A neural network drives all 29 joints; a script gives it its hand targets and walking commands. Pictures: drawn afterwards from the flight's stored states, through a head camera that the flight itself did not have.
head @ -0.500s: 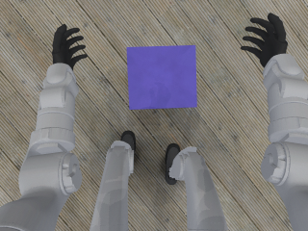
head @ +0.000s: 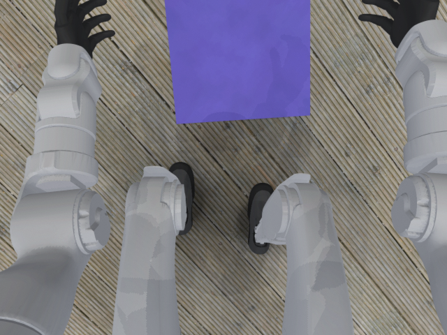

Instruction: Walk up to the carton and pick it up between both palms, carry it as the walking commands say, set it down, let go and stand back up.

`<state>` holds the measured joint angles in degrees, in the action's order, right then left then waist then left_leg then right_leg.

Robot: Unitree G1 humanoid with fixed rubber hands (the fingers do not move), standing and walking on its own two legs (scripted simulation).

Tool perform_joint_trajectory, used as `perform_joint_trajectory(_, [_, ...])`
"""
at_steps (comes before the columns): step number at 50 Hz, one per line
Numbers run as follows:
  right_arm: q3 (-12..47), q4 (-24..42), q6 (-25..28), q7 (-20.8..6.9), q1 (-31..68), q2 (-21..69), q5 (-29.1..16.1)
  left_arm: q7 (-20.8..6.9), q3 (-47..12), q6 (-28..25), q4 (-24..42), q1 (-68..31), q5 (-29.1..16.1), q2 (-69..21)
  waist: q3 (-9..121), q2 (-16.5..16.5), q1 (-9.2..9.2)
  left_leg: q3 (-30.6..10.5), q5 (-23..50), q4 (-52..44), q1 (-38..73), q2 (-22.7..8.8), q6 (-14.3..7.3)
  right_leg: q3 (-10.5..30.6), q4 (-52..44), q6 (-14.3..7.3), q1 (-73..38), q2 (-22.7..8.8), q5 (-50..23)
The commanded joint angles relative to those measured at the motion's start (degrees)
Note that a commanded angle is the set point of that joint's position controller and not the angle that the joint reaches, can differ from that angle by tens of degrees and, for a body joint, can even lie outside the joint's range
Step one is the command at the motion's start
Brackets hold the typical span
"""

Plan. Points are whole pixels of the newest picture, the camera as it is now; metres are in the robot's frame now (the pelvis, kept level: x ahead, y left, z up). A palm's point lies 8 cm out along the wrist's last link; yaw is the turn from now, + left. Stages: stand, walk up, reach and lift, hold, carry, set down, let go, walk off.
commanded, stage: reach and lift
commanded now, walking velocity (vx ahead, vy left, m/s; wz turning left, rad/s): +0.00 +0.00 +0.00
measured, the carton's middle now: (237, 63) +0.52 +0.01 -0.40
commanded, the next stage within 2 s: none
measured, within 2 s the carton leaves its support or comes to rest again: neither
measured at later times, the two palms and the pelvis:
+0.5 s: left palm (99, 64) +0.48 +0.27 -0.27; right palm (348, 54) +0.53 -0.19 -0.28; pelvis -0.02 +0.00 -0.10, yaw +0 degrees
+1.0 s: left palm (103, 60) +0.49 +0.28 -0.31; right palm (334, 59) +0.53 -0.18 -0.32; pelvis -0.02 +0.00 -0.13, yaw -1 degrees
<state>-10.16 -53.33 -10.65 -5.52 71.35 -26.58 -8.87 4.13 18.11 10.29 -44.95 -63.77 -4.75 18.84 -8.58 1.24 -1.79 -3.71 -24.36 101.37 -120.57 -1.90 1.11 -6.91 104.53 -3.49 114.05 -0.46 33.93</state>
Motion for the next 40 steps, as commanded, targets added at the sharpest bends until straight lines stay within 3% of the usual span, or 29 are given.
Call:
perform_joint_trajectory(1, [0.28, 3.56, 2.37, 1.78, 20.41, -14.75, -1.5, 1.72, 0.2, -2.61, 4.99, -21.26, -3.0, 11.17, 66.25, -0.41, -2.94, 7.65, 18.06, 2.78, 38.63, 2.65, 0.15, 9.81, -6.78, 2.6, -17.78, 3.12, -16.81])
perform_joint_trajectory(17, [4.64, 0.31, 4.06, 5.89, 27.69, -14.46, -3.6, 2.92, -1.63, -6.3, -1.87, -28.35, -6.91, 13.69, 60.94, -0.88, -4.09, 6.88, 15.55, 14.78, 32.75, 1.06, -0.07, 12.15, 4.75, 2.31, -16.88, 1.27, -14.8])
perform_joint_trajectory(20, [6.79, -2.27, 4.38, 6.11, 29.31, -12.6, -4.42, 2.01, -5.37, -6.57, -7.85, -28.76, -10.57, 10.17, 54.93, -1.94, -2.29, 6.22, 13.76, 16.51, 27.68, 0.46, -0.02, 12.64, 6.11, 2.05, -16.19, 0.51, -14.72])
perform_joint_trajectory(26, [6.93, -6.3, 5.43, 5.9, 28.32, -10.19, -3.44, 0.2, -8.61, -8.36, -14.12, -29.86, -13.13, 8.88, 46.43, -1.36, 0.08, 5.0, 12.4, 19.53, 21.3, -0.22, 0.49, 13.17, 9.56, 2.52, -12.18, -0.24, -14.63])
perform_joint_trajectory(34, [7.86, -4.09, 6.78, 5.75, 31.47, -10.43, -4.24, -0.18, -11.77, -9.78, -16.82, -31.09, -17.41, 8.23, 48.51, -0.16, -0.42, 4.46, 16.33, 22.47, 22.28, -0.4, 0.8, 12.51, 13.35, 2.45, -12.46, -0.51, -17.57])
perform_joint_trajectory(40, [7.53, -3.67, 6.92, 6.41, 30.25, -10.04, -3.72, 0.01, -13.06, -9.89, -17.0, -30.83, -19.77, 8.14, 53.34, -1.41, 1.11, 4.51, 18.56, 22.77, 22.88, -0.06, 0.69, 11.87, 14.04, 2.3, -17.1, -0.21, -21.26])
